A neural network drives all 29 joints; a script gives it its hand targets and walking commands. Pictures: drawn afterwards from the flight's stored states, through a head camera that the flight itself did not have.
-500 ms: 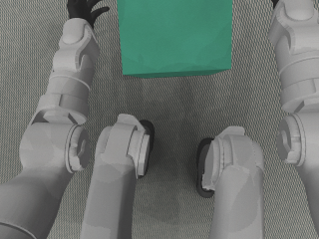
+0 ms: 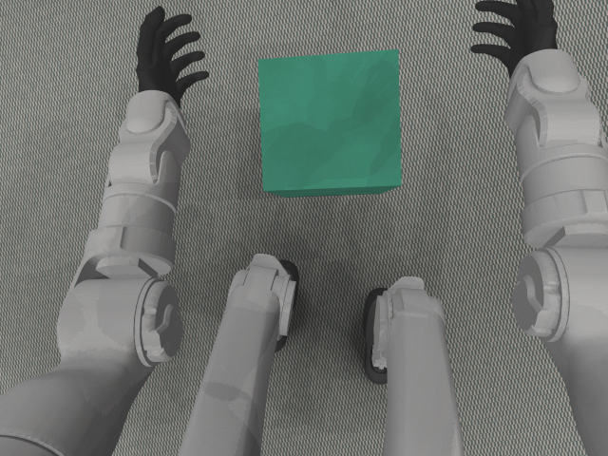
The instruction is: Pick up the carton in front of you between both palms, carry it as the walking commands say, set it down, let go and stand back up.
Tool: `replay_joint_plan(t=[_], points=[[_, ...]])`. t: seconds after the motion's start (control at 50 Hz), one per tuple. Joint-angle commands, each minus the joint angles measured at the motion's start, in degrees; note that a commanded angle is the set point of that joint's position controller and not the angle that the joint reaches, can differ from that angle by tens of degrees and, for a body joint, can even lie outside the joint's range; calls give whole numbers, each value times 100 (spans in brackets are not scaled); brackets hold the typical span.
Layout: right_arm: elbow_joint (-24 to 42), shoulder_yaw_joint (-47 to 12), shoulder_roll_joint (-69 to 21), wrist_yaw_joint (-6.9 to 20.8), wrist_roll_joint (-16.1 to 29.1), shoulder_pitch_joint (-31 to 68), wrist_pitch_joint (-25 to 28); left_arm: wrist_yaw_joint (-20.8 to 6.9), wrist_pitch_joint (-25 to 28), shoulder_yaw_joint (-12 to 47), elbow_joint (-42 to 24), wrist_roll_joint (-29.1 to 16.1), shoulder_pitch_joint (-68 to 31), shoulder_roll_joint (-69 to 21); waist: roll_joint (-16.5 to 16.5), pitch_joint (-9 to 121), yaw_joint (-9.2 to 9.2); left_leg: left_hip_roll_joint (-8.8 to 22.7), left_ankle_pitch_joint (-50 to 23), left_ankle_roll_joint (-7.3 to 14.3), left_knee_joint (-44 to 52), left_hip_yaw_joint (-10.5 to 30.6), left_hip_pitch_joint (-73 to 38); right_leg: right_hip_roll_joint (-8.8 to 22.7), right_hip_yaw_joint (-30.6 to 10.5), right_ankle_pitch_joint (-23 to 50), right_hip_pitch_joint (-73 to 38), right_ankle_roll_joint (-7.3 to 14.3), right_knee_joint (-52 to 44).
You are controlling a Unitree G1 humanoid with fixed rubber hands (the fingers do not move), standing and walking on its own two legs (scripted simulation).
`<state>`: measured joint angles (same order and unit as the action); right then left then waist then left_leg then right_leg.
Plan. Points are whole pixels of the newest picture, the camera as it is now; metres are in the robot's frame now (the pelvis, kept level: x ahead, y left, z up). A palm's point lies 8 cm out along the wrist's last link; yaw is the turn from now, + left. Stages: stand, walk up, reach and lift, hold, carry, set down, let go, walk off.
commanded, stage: set down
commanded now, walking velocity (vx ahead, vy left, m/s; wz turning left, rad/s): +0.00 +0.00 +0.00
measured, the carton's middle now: (330, 138) +0.51 +0.04 -0.39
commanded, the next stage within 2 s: let go in 0.34 s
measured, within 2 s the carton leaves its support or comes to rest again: neither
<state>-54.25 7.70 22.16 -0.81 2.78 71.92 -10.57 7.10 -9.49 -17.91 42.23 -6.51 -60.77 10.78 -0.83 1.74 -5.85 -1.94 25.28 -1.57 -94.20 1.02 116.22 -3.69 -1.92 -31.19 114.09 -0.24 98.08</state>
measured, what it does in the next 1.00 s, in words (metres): rises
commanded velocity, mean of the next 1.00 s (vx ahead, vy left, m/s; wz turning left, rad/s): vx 0.00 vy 0.00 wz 0.00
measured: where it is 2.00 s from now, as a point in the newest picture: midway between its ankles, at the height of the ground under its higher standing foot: (326, 336)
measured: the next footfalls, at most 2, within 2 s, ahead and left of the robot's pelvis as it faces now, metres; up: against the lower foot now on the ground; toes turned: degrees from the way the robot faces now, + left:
none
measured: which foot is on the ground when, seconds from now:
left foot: down 0.00-1.00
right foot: down 0.00-1.00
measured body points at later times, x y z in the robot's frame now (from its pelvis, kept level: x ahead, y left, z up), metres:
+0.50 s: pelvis +0.03 +0.00 +0.14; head +0.32 +0.00 +0.48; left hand +0.49 +0.23 +0.02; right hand +0.55 -0.17 +0.03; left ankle +0.11 +0.12 -0.48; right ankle +0.08 -0.11 -0.48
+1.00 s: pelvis +0.10 +0.02 +0.24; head +0.24 +0.01 +0.67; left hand +0.34 +0.25 +0.15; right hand +0.38 -0.20 +0.13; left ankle +0.11 +0.12 -0.48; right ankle +0.08 -0.11 -0.48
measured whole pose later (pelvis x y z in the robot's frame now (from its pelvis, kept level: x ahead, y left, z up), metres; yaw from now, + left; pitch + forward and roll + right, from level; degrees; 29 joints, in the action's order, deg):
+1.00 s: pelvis +0.10 +0.02 +0.24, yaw -1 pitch +21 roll +0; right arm -33.7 7.7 10.5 0.2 -2.8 7.5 -0.2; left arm -3.8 -0.3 -4.5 28.3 -0.9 -0.9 10.6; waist 1.1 3.5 -3.6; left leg -2.0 15.3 0.7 -37.1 2.0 42.6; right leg -1.7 -3.8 -18.7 39.6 -0.7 37.4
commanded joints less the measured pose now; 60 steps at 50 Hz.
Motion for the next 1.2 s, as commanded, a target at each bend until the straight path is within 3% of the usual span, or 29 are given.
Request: replay_joint_plan(t=[0.0, 0.38, 0.5, 0.6, 0.72, 0.96, 1.02, 1.18], points=[[777, 125, 595, 46, -63, 1533, 41, -54, 53, -86, -767, 28, -991, 697, -722, 6477, -158, -220, -1960, -152, 975, -619, -3863, -160, 342, 1779, -3741, -94, -1377], [496, 649, 192, 281, -614, 426, 280, -414, 283, -292, -645, 636, -64, 301, -490, 5728, -81, -136, -2520, -193, 3145, -463, -5391, -87, 153, 2565, -5166, -136, -3584], [1216, 792, -354, -45, -948, -1148, 318, -771, 377, -90, -952, 1032, 1264, 418, -413, 6090, 2, -157, -3067, -60, 3699, -436, -6426, -106, 87, 3386, -6352, -229, -4199], [2159, 619, -656, -256, -872, -2359, 452, -1049, 484, 278, -1391, 1104, 2339, 587, -165, 5409, 29, -90, -3246, 55, 4215, -262, -7544, -97, 94, 3143, -6515, -231, -4801], [2488, 372, -694, -133, -665, -3736, 721, -1196, 663, 697, -1512, 818, 3650, 507, -1, 4217, 113, 53, -3314, 56, 4814, 14, -8718, -22, 130, 2607, -6572, -165, -5454], [2601, 79, -647, 107, -537, -6525, 1185, -1060, 1054, 1263, -1984, 540, 6242, 470, 271, 2631, 261, 135, -4249, -6, 5817, 301, -10616, 27, 66, 2840, -7874, -40, -6554], [2770, -2, -592, 145, -499, -7030, 1250, -1034, 1092, 1369, -2177, 506, 6744, 499, 231, 2138, 303, 98, -4123, -16, 6192, 236, -10843, 54, 61, 2988, -8593, -40, -6892], [3165, -289, -617, 266, -353, -8051, 1101, -1107, 950, 1470, -2305, 469, 7226, 677, -220, 752, 536, -58, -2911, 29, 6995, 12, -10936, 211, -15, 3167, -10117, -128, -7596]])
